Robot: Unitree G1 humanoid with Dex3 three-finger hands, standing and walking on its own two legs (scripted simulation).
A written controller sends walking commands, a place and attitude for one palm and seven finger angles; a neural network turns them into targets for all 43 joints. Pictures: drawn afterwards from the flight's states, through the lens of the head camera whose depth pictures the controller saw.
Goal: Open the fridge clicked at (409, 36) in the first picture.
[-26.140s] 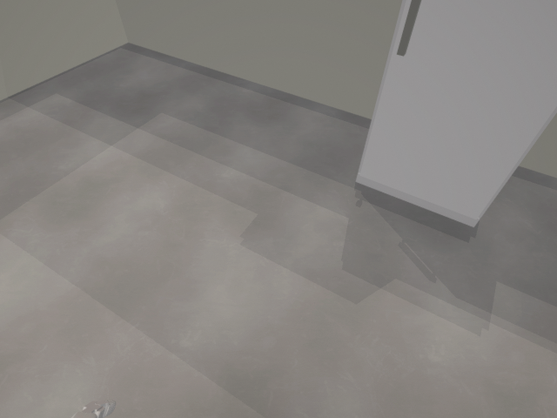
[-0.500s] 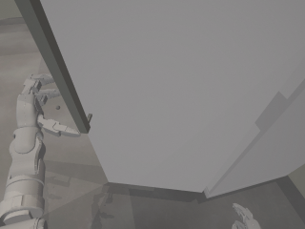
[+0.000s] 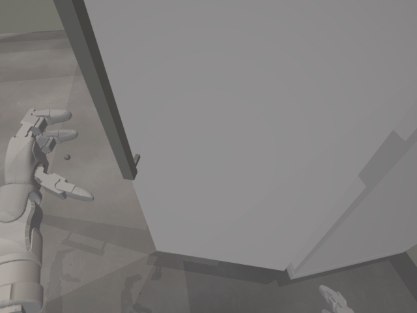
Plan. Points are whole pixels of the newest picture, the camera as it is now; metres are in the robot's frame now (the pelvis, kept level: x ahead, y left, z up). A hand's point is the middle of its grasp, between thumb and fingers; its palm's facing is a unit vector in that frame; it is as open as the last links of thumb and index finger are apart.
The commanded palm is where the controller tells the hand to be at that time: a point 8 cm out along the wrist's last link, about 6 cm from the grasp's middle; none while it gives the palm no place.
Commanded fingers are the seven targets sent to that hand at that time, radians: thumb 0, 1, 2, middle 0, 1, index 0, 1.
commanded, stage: slip the hand off the handle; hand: left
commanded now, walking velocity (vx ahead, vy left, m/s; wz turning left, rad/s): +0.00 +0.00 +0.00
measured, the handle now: (107, 87) +0.44 +0.22 +0.22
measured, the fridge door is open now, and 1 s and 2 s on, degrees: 69 69 69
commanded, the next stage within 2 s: draw the hand back to the body in 0.56 s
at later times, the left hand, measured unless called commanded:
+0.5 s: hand (49, 202) +0.25 +0.28 +0.13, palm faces +0.28 -0.95 -0.17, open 14.7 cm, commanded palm +0.21 +0.31 +0.14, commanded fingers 0.00 -0.55 0.20 -0.25 -1.15 -0.25 -1.15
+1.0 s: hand (38, 201) +0.23 +0.27 +0.16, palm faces +0.13 -0.99 -0.01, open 14.7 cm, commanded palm +0.19 +0.31 +0.16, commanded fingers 0.00 -0.55 0.20 -0.25 -1.15 -0.25 -1.15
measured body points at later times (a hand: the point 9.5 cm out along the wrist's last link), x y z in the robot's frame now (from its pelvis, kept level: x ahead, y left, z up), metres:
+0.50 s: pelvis -0.02 -0.01 +0.00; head -0.02 -0.02 +0.45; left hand +0.23 +0.32 +0.14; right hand +0.16 -0.25 -0.08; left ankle +0.03 +0.11 -0.71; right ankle -0.02 -0.15 -0.71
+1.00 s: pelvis +0.00 -0.01 +0.01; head -0.02 -0.02 +0.46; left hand +0.22 +0.32 +0.16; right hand +0.20 -0.23 -0.04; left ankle +0.03 +0.11 -0.71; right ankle -0.02 -0.15 -0.71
